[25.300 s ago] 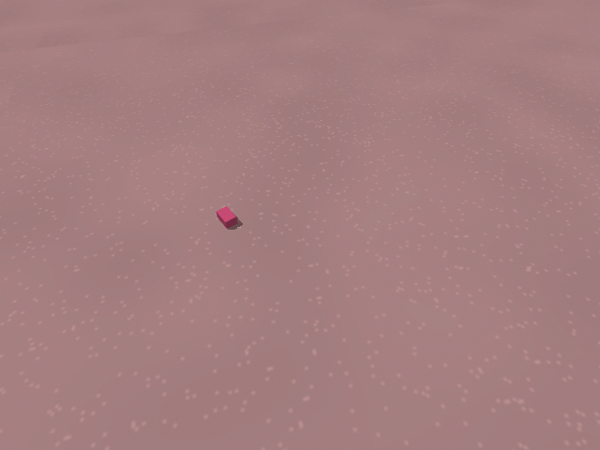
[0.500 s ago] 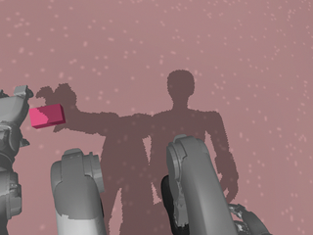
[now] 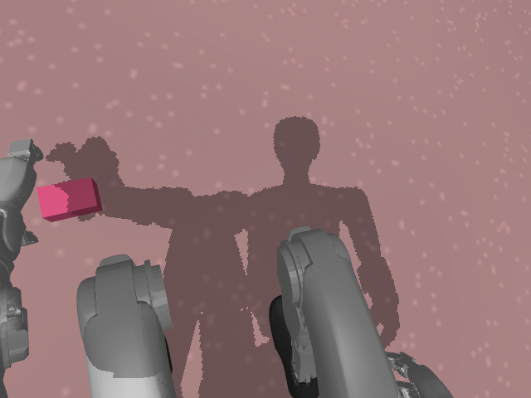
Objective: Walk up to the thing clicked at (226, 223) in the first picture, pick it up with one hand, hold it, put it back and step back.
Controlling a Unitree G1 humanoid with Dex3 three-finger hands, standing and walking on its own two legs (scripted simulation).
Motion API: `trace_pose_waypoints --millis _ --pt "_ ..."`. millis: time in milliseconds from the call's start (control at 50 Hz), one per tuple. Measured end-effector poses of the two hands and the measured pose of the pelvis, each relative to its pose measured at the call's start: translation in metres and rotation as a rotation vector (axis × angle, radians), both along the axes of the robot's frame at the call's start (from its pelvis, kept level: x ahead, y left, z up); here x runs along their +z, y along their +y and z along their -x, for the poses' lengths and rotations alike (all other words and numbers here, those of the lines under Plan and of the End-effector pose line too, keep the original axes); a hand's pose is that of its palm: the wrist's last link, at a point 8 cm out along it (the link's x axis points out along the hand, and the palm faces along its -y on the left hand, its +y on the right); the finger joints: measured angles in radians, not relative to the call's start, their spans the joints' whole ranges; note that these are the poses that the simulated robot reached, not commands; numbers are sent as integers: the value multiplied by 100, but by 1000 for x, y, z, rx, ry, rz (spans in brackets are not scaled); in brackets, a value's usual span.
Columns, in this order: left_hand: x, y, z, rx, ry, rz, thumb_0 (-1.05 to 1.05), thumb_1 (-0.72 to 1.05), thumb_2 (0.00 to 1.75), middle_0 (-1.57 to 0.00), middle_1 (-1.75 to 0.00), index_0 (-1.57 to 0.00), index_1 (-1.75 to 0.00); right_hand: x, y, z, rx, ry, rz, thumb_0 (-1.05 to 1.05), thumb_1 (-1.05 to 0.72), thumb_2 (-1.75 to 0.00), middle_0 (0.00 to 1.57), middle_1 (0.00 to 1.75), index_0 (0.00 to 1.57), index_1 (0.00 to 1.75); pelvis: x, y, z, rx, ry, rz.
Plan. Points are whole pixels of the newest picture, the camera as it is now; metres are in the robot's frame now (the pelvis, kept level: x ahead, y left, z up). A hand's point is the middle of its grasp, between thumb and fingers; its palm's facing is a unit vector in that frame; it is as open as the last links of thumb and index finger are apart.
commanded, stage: rise first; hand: left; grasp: from above
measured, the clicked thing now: (71, 199) +0.45 +0.29 -0.29
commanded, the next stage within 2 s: approach in 0.58 s
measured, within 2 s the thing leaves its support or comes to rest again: neither
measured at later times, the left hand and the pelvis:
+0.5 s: hand (12, 207) +0.41 +0.33 -0.17, palm faces -0.44 -0.10 -0.89, open 13.6 cm; pelvis -0.01 +0.00 +0.00, yaw +0 degrees
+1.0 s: hand (50, 190) +0.43 +0.28 -0.17, palm faces -0.42 -0.07 -0.91, open 13.4 cm; pelvis -0.01 +0.00 +0.01, yaw +1 degrees
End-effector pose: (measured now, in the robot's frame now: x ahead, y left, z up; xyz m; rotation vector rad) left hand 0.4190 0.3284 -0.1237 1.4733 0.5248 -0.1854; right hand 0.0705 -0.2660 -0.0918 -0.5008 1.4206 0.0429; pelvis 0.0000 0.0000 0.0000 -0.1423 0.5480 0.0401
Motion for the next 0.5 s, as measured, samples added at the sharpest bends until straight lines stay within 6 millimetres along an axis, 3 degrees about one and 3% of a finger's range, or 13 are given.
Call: trace_pose_waypoints --millis 500 --pt "14 0 5 -11 8 -4 0 -43 94 -22 -86 -19 -88 3 -2 -4 11 -34 -6 0 -90 -90 20 30 20 30 4 -2 5 3 -11 -5"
